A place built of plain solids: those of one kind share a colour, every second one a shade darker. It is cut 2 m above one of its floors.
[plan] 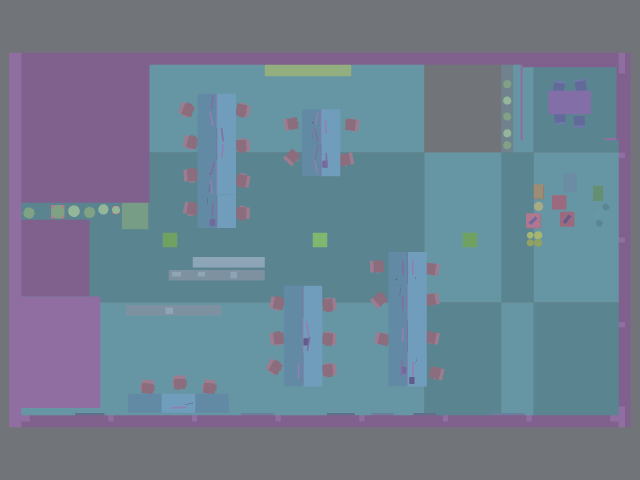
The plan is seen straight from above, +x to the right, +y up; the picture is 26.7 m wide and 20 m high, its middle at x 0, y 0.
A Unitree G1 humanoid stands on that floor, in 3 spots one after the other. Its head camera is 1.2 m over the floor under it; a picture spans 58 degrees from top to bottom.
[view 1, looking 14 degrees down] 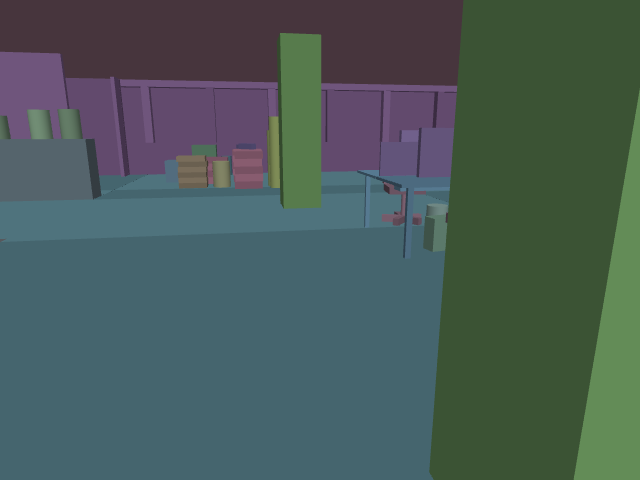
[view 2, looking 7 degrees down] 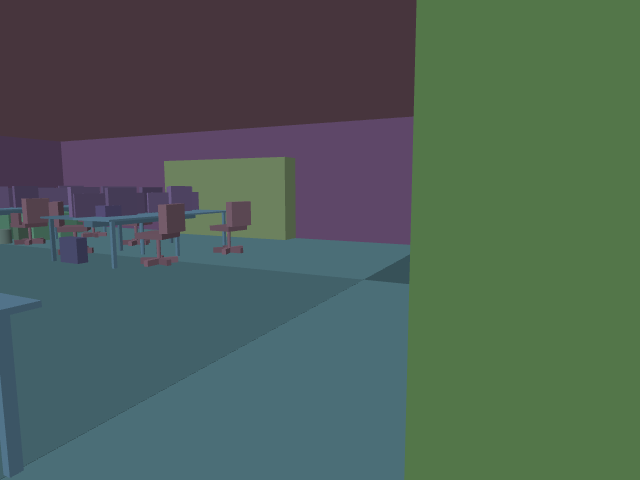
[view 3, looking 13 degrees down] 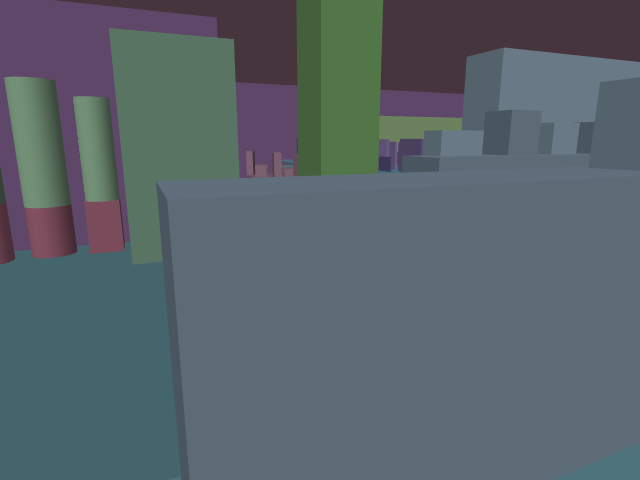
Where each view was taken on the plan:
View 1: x -0.93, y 0.93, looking -10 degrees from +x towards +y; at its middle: floor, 4.96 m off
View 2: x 6.26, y -1.57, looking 116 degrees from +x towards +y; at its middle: floor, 9.85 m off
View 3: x -8.15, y -4.04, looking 67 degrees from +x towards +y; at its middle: store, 1.00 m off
